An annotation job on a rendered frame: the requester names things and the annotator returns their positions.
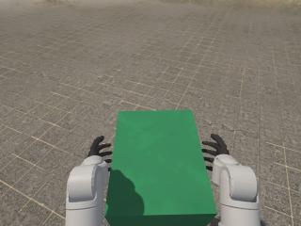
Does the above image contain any left robot forearm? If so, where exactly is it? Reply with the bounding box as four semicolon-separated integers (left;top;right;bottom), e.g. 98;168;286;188
65;155;109;226

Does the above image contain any left robot hand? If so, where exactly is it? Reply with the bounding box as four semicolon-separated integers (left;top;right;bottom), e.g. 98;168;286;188
87;136;112;171

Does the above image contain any right robot forearm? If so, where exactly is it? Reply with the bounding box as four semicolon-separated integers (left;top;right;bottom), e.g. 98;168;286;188
212;153;261;226

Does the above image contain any right robot hand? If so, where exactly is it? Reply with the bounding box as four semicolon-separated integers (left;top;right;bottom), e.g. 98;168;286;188
201;134;230;171

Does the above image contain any carton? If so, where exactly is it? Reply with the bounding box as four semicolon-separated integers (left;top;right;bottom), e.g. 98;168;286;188
104;109;217;226

